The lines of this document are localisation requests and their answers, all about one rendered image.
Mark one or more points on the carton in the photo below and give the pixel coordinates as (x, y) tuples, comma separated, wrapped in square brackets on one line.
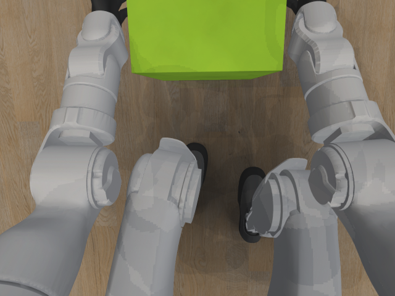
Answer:
[(173, 40)]

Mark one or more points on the robot right forearm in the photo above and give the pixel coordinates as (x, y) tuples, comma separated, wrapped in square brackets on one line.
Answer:
[(333, 88)]

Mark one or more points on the left robot hand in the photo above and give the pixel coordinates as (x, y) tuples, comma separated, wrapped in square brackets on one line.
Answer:
[(111, 6)]

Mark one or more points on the robot right foot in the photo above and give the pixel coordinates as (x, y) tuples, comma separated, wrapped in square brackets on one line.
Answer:
[(248, 183)]

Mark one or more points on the left robot shin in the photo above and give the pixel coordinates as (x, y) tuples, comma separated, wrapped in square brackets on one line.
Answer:
[(169, 144)]

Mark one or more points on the right robot hand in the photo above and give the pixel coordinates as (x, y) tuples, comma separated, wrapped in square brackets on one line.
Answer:
[(295, 5)]

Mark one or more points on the right robot upper arm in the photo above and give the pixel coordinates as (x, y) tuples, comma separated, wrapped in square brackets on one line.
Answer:
[(357, 180)]

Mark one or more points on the robot left forearm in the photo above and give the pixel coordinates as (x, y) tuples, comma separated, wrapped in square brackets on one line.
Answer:
[(91, 86)]

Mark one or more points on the left robot upper arm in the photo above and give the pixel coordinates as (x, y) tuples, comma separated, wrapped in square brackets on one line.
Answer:
[(42, 255)]

